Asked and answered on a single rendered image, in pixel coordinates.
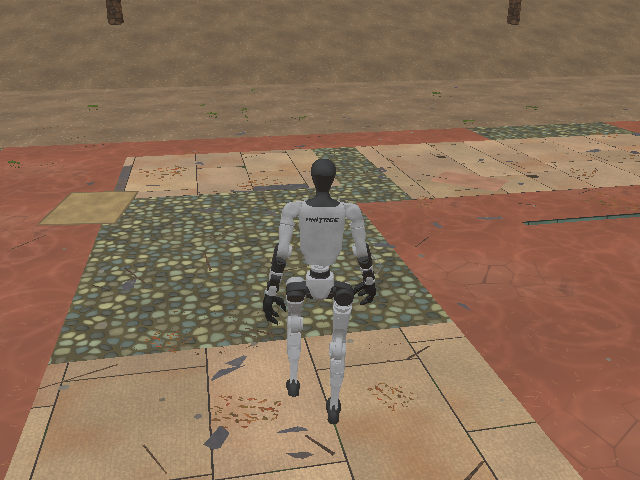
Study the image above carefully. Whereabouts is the left robot hand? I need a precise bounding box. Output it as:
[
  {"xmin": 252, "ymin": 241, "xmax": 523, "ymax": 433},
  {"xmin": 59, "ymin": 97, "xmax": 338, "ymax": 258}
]
[{"xmin": 263, "ymin": 294, "xmax": 286, "ymax": 325}]

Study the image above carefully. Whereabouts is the robot right upper arm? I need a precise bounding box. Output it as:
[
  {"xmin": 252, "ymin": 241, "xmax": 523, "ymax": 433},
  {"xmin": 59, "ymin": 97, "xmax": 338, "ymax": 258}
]
[{"xmin": 343, "ymin": 202, "xmax": 368, "ymax": 258}]

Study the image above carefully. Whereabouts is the robot right forearm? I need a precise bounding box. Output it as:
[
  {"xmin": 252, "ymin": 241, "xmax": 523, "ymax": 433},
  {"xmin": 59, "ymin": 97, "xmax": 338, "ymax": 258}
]
[{"xmin": 357, "ymin": 243, "xmax": 375, "ymax": 285}]

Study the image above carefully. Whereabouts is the humanoid robot torso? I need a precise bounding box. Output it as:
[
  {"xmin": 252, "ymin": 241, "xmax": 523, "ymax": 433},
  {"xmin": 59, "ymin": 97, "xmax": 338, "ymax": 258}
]
[{"xmin": 298, "ymin": 197, "xmax": 345, "ymax": 300}]

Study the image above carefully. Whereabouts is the right robot hand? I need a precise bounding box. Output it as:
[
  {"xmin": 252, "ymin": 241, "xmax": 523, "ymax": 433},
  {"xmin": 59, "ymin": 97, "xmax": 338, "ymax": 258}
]
[{"xmin": 353, "ymin": 280, "xmax": 376, "ymax": 305}]

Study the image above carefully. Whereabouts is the robot right shin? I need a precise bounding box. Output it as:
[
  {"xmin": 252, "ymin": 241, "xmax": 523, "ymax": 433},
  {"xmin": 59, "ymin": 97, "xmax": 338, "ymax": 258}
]
[{"xmin": 330, "ymin": 343, "xmax": 346, "ymax": 410}]

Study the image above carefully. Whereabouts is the robot left upper arm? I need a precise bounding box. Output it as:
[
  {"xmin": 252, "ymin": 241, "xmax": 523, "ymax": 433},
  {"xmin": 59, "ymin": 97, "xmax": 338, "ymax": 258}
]
[{"xmin": 276, "ymin": 201, "xmax": 302, "ymax": 259}]

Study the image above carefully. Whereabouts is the robot left forearm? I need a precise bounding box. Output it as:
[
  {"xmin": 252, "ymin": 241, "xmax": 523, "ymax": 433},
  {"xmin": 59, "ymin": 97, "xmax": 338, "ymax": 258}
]
[{"xmin": 265, "ymin": 243, "xmax": 286, "ymax": 296}]

